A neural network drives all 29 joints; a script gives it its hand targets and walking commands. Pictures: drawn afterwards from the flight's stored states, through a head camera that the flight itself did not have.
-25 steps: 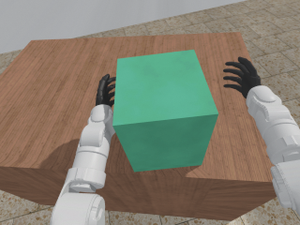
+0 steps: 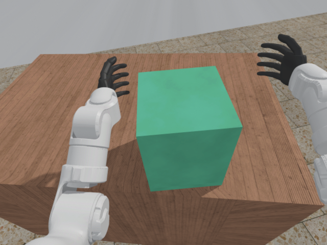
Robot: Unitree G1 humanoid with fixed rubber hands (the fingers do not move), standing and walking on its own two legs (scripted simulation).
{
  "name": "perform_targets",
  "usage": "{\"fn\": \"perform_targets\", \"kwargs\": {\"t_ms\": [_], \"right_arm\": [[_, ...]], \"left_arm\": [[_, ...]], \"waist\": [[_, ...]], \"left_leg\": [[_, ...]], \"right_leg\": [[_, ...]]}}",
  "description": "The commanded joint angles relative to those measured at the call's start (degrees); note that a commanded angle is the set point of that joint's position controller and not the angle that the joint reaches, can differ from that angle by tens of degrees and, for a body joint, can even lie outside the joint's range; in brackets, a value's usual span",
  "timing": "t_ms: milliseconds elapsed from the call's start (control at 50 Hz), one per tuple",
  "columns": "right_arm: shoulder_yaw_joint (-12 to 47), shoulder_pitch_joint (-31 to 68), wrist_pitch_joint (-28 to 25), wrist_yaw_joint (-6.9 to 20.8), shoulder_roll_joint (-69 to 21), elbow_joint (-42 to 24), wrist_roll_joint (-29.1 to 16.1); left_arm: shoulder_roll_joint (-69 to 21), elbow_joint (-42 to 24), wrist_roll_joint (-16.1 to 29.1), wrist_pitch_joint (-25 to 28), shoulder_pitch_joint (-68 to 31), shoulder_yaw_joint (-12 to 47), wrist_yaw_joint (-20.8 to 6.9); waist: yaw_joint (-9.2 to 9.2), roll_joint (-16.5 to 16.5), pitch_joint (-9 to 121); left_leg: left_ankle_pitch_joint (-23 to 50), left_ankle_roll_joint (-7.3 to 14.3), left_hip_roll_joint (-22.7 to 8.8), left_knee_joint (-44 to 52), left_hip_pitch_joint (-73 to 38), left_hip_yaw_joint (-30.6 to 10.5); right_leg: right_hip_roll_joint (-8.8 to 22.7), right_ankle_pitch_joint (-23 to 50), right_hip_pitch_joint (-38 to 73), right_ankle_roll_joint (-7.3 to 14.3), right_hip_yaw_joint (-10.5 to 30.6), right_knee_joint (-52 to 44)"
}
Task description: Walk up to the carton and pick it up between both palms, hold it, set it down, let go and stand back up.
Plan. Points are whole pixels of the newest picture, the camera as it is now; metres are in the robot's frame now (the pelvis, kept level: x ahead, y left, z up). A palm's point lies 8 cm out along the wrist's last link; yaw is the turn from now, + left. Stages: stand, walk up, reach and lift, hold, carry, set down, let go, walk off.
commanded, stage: set down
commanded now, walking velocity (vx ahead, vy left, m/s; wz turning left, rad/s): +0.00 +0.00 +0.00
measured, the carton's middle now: (181, 131) +0.41 +0.03 +0.06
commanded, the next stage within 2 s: none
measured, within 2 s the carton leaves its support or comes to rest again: neither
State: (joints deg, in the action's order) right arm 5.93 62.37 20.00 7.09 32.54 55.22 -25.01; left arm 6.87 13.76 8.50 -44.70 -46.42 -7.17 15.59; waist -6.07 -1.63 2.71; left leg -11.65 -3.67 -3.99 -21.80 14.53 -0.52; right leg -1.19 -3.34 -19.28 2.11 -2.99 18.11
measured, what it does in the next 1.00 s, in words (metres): stands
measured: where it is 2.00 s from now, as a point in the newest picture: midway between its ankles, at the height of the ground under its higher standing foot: outside the picture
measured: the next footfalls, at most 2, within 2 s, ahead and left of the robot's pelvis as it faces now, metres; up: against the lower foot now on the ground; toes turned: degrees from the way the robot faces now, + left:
none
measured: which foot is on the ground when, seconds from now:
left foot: down 0.00-1.00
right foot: down 0.00-1.00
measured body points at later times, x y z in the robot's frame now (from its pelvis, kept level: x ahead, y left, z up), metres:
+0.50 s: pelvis +0.00 +0.00 +0.00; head +0.03 -0.01 +0.45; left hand +0.36 +0.19 +0.16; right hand +0.44 -0.23 +0.16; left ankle -0.01 +0.16 -0.74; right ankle +0.06 -0.10 -0.74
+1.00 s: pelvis -0.01 -0.01 +0.00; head -0.01 -0.01 +0.45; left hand +0.32 +0.17 +0.13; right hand +0.38 -0.24 +0.13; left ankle -0.01 +0.16 -0.74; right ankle +0.06 -0.10 -0.74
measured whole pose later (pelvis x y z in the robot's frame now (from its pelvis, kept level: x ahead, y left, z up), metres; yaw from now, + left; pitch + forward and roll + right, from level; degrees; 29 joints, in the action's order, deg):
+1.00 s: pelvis -0.01 -0.01 +0.00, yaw -1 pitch -3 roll +1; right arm 2.7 30.2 17.4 5.7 27.7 27.7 -23.0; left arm 2.0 -10.0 3.8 -45.8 -17.6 -7.1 12.4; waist -1.3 0.0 -2.7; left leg -10.3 -3.5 -3.7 -18.4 5.2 0.3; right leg -1.0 -4.2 -12.3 2.4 -2.2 19.2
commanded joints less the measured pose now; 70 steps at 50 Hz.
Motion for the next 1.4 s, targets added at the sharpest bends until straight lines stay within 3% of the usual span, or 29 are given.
{"fn": "perform_targets", "kwargs": {"t_ms": [0, 80, 160, 220, 320, 360, 380, 440, 500, 520, 580, 620, 660, 720, 780, 840, 900, 980, 1060, 1120, 1200, 1240, 1300, 1380], "right_arm": [[-1.7, 26.3, -0.9, 0.8, 10.5, -7.5, -1.6], [-1.7, 24.7, -0.6, 0.9, 11.3, -9.2, -1.7], [-2.5, 22.3, -0.4, 0.9, 10.5, -9.9, -1.1], [-2.6, 18.2, -1.0, 0.6, 9.9, -12.1, -1.3], [-3.7, 12.6, -2.4, -0.5, 10.3, -20.2, -1.8], [-6.1, 10.8, -2.9, -0.7, 11.0, -24.2, -1.2], [-6.6, 10.2, -3.2, -0.8, 10.9, -27.4, -0.7], [-6.9, 9.8, -3.1, -1.2, 10.3, -30.6, -0.3], [-8.5, 6.2, -3.5, -1.0, 11.1, -32.5, -0.5], [-8.5, 6.2, -3.2, -1.0, 11.4, -31.7, -0.5], [-7.6, 3.1, -2.8, -1.3, 9.8, -30.8, 0.0], [-8.0, 0.3, -2.9, -0.9, 9.0, -30.6, 0.0], [-7.0, 0.1, -3.1, -0.8, 8.6, -30.9, 0.7], [-6.7, -0.9, -3.5, -1.0, 6.7, -33.4, 1.0], [-6.9, -3.3, -3.9, -0.8, 6.1, -32.7, 1.2], [-7.0, -8.4, -4.3, -1.1, 6.0, -32.2, 1.0], [-8.1, -11.1, -5.1, -1.3, 5.2, -36.5, 1.9], [-9.3, -13.3, -6.5, -1.6, 5.0, -42.4, 2.0], [-8.7, -16.7, -6.5, -1.7, 4.5, -41.6, 2.4], [-9.9, -20.9, -7.3, -1.2, 5.4, -42.3, 2.5], [-10.2, -25.1, -8.5, -1.0, 5.5, -44.9, 2.4], [-10.1, -27.3, -9.0, -0.6, 5.6, -45.0, 1.5], [-9.3, -30.7, -9.9, -0.4, 5.0, -45.8, 2.2], [-10.2, -36.5, -12.0, 0.0, 4.9, -50.0, 2.4]], "left_arm": [[6.3, -8.4, -0.7, 0.7, -24.5, -1.6, 0.1], [5.7, -10.9, -1.2, -0.5, -22.8, -2.1, -0.6], [5.8, -11.5, -1.8, -0.5, -20.6, -2.7, -1.5], [4.8, -14.5, -2.6, -0.7, -15.9, -3.0, -2.3], [4.3, -24.5, -3.5, -0.8, -8.8, -3.6, -3.5], [4.2, -28.5, -2.6, -0.5, -7.6, -2.6, -3.7], [4.3, -30.3, -2.2, -0.4, -6.4, -2.3, -3.7], [5.0, -31.4, -1.8, -0.9, -5.5, -2.7, -3.1], [3.5, -35.9, -0.9, -1.3, -3.1, -0.4, -2.3], [3.2, -34.8, -1.2, -2.0, -2.9, -0.5, -2.3], [2.7, -31.5, -2.2, -2.7, 1.5, -2.1, -2.9], [1.7, -32.2, -2.2, -2.2, 3.0, -0.6, -2.9], [2.1, -30.7, -4.0, -2.2, 2.9, -2.8, -2.7], [1.9, -30.2, -4.0, -0.9, 2.7, -2.8, -2.6], [1.2, -30.5, -4.9, 0.1, 3.7, -2.5, -2.3], [-0.4, -31.9, -5.6, 0.3, 7.8, -1.4, -2.7], [-1.0, -32.6, -4.7, 1.3, 11.2, 0.2, -3.5], [-0.6, -38.8, -4.7, 2.3, 12.3, 0.7, -2.6], [-1.7, -35.8, -6.0, 1.9, 16.2, 0.1, -2.2], [-3.4, -38.3, -5.8, 2.4, 19.8, 2.4, -2.0], [-4.1, -41.1, -5.9, 3.7, 23.2, 3.5, -1.6], [-4.6, -42.5, -6.3, 4.2, 24.5, 3.8, -1.4], [-5.6, -39.8, -7.4, 5.0, 29.1, 3.4, -1.6], [-6.8, -43.5, -7.6, 8.0, 34.2, 5.0, -1.6]], "waist": [[0.04, 5.4, 27.9], [0.51, 5.3, 28.7], [1.25, 5.8, 26.0], [1.67, 5.3, 25.9], [2.76, 4.5, 26.8], [4.00, 4.2, 27.7], [4.11, 5.7, 29.2], [3.20, 6.8, 27.2], [4.22, 4.7, 29.3], [4.39, 3.7, 28.4], [3.46, 7.0, 23.1], [3.94, 6.3, 22.2], [2.61, 6.5, 21.1], [2.45, 7.7, 19.5], [2.55, 6.8, 18.4], [3.93, 5.8, 17.5], [5.13, 7.6, 16.5], [4.43, 6.4, 17.7], [3.49, 7.5, 13.6], [4.96, 6.4, 13.6], [5.39, 6.0, 13.0], [4.96, 4.4, 12.0], [4.45, 7.1, 10.0], [5.05, 7.3, 9.3]], "left_leg": [[10.3, 0.9, 4.8, 3.8, 4.0, 2.7], [13.4, 0.5, 4.8, 3.4, 1.9, 2.7], [10.5, 1.0, 5.1, 4.5, 2.9, 2.8], [14.8, 0.8, 5.3, 3.7, 1.1, 2.7], [19.9, 0.2, 5.9, 3.2, -2.0, 2.9], [18.9, 0.1, 5.8, 2.9, -2.9, 2.6], [18.5, 0.5, 5.8, 2.7, -3.1, 2.7], [15.6, 1.3, 5.6, 3.2, -2.8, 2.8], [17.3, 0.7, 5.2, 2.2, -5.6, 2.4], [17.2, 0.6, 5.2, 2.1, -6.1, 2.4], [10.9, 2.1, 5.1, 4.3, -4.2, 2.8], [9.6, 2.2, 5.0, 4.8, -3.8, 2.5], [9.5, 2.4, 5.4, 4.8, -3.6, 3.0], [5.8, 3.1, 5.7, 5.7, -0.4, 3.2], [4.3, 3.2, 5.4, 6.2, -1.0, 3.1], [5.6, 3.0, 5.5, 6.2, -2.6, 3.0], [4.8, 3.4, 5.6, 6.4, -3.2, 2.6], [5.8, 2.9, 5.4, 6.0, -4.5, 2.6], [3.6, 3.5, 5.1, 6.9, -4.7, 3.0], [4.7, 3.3, 4.8, 7.0, -7.0, 2.5], [5.8, 2.9, 4.6, 6.5, -8.8, 2.3], [6.3, 2.6, 4.5, 6.7, -9.8, 2.3], [5.2, 3.2, 4.5, 7.4, -9.7, 2.7], [10.2, 2.7, 4.7, 6.4, -10.9, 2.6]], "right_leg": [[-3.0, 6.0, 25.7, -1.7, 2.8, 1.7], [-3.3, 9.4, 27.5, -1.4, 2.5, 1.8], [-2.8, 6.5, 27.4, -1.9, 3.0, 1.0], [-3.0, 12.1, 29.1, -1.9, 2.8, 1.6], [-3.4, 17.8, 31.3, -2.2, 2.5, 2.3], [-3.5, 16.6, 30.4, -2.2, 2.3, 2.3], [-3.5, 16.1, 30.5, -2.4, 2.1, 2.3], [-3.2, 11.6, 28.1, -2.3, 2.5, 1.9], [-3.7, 11.0, 25.8, -1.5, 1.7, 2.0], [-3.7, 10.7, 25.0, -1.2, 1.9, 1.7], [-3.1, 4.4, 24.8, -1.7, 2.7, 0.5], [-2.8, 2.5, 24.5, -1.5, 2.8, 0.5], [-2.5, 2.0, 25.0, -1.6, 3.3, 0.4], [-1.1, -2.9, 25.7, -2.7, 5.3, -0.5], [-1.2, -4.8, 25.4, -2.2, 5.2, -0.6], [-1.3, -2.4, 25.6, -1.9, 5.2, -0.5], [-0.7, -3.9, 24.9, -2.4, 5.8, -1.4], [-0.7, -3.6, 24.2, -2.5, 5.3, -0.9], [-0.9, -7.1, 23.0, -1.9, 5.3, -1.8], [-1.4, -4.4, 22.3, -1.0, 4.6, -1.4], [-1.7, -3.0, 21.2, -0.6, 4.2, -1.0], [-2.0, -3.6, 19.9, -0.1, 3.9, -1.2], [-1.5, -4.7, 20.9, -0.1, 4.7, -2.1], [-1.6, 0.3, 20.7, 0.2, 5.0, -1.8]]}}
